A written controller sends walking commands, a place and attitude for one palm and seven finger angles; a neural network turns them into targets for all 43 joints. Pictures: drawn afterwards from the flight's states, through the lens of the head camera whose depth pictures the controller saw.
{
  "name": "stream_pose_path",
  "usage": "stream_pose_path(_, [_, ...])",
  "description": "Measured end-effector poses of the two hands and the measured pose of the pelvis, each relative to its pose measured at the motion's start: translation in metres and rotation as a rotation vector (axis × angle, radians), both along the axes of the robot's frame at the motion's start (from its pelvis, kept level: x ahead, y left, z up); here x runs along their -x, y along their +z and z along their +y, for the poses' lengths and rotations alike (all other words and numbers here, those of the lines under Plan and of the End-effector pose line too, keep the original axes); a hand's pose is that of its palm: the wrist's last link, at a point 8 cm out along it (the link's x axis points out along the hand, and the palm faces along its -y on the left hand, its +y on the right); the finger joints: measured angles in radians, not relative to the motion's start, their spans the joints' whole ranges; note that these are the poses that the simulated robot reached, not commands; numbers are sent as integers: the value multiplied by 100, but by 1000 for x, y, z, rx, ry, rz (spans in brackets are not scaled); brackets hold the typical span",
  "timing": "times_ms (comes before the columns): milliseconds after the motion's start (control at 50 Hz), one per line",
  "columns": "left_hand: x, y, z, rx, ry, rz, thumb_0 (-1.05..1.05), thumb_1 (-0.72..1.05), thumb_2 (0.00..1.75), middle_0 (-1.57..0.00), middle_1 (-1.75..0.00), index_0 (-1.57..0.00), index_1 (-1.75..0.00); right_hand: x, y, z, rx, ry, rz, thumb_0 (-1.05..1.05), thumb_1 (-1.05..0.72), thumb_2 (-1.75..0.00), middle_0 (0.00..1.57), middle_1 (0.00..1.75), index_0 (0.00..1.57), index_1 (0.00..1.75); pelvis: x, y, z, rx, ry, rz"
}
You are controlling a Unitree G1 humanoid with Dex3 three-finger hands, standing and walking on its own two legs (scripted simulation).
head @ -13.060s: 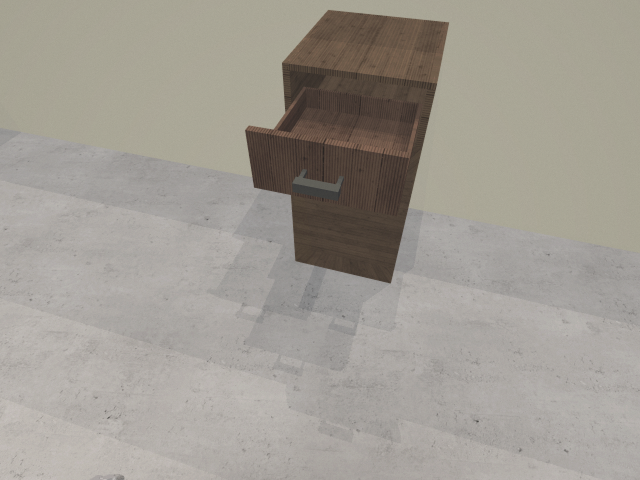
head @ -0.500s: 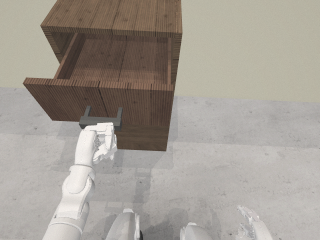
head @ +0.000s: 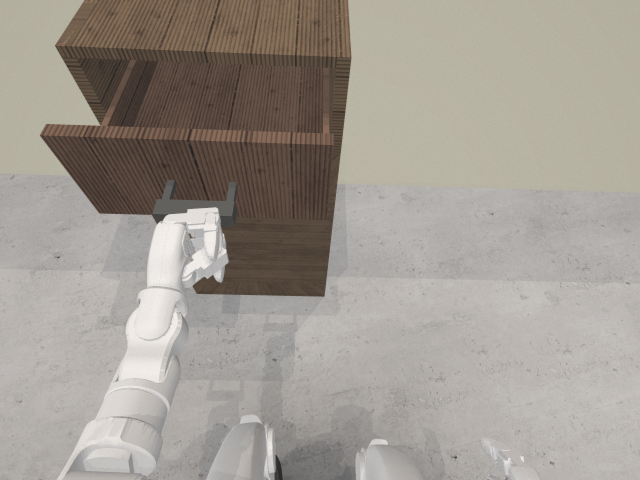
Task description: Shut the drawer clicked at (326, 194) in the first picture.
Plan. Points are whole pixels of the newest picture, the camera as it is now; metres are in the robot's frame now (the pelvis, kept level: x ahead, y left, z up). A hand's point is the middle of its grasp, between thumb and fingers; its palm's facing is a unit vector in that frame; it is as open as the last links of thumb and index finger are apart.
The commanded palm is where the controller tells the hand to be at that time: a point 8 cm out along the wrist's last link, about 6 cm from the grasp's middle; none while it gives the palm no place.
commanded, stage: push the drawer shut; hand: left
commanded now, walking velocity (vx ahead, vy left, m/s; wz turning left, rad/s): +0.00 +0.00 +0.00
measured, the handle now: (199, 200) +0.46 +0.17 +0.04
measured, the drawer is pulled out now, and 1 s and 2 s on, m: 0.15 0.01 0.00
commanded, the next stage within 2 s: pull the fist back off the drawer in 1.46 s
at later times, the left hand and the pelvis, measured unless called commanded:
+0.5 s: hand (230, 208) +0.45 +0.13 +0.04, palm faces -0.02 -1.00 -0.05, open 3.3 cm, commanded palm +0.44 +0.17 +0.04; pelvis -0.01 +0.00 -0.01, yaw -1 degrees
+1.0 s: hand (232, 169) +0.52 +0.13 +0.04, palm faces -0.02 -1.00 -0.03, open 3.2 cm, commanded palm +0.51 +0.17 +0.04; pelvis +0.00 +0.00 -0.02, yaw -2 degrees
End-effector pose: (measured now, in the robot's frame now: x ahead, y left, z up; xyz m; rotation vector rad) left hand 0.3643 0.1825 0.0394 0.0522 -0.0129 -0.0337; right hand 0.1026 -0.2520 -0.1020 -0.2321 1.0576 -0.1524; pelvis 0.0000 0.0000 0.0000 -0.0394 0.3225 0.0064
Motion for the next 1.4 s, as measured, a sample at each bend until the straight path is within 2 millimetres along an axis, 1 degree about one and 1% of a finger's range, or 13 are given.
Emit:
stream_pose_path(200, [-24, 2, 0, 2, 8, 2, 4, 84, 91, -140, -160, -140, -160, 21, -5, -5, 2, -29, 40, 1, -90, -90, 20, 30, 20, 30, 3, -2, -2, 0, -6, 13])
stream_pose_path(440, [-58, 2, -1, 2, 14, 7, 4, 84, 91, -140, -160, -140, -160, 55, -13, -9, 11, -64, 127, 1, -90, -90, 20, 30, 20, 30, 7, -8, -3, 4, -9, 39])
stream_pose_path(660, [-91, 3, -1, 10, 16, 14, 4, 84, 91, -140, -160, -140, -160, 84, -17, -8, 13, -102, 208, 1, -90, -90, 20, 30, 20, 30, 6, -12, -2, 7, -21, 70])
stream_pose_path(860, [-118, 2, 2, 17, 14, 20, 2, 80, 88, -140, -160, -140, -160, 101, -17, -5, 21, -128, 270, 1, -90, -90, 20, 30, 20, 30, 4, -17, 1, 18, -25, 100])
stream_pose_path(1060, [-143, 2, 2, 19, 18, 26, 3, 80, 88, -140, -160, -140, -160, 115, -17, 1, 22, -150, 331, 0, -90, -90, 20, 30, 20, 30, 1, -20, 6, 27, -31, 131])
stream_pose_path(1120, [-149, 3, 1, 19, 21, 27, 3, 81, 88, -140, -160, -140, -160, 120, -17, 3, 20, -157, 350, 0, -90, -90, 20, 30, 20, 30, 0, -20, 7, 29, -32, 138])
stream_pose_path(1220, [-150, 1, 3, 14, 24, 27, 1, 77, 91, -140, -160, -140, -160, 127, -18, 6, 17, -148, 386, 0, -90, -90, 20, 30, 20, 30, 1, -21, 8, 33, -25, 144])
stream_pose_path(1400, [-151, 1, 5, 4, 37, 27, 0, 71, 95, -140, -160, -140, -160, 136, -19, 5, 45, -135, 390, 0, -90, -90, 20, 30, 20, 30, 11, -28, 8, 48, -11, 149])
